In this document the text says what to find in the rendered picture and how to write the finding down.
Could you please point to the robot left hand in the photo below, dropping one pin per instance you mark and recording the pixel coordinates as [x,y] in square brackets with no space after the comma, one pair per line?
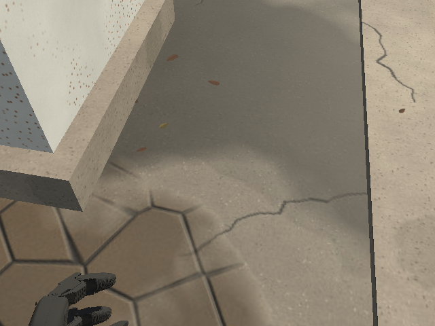
[53,309]

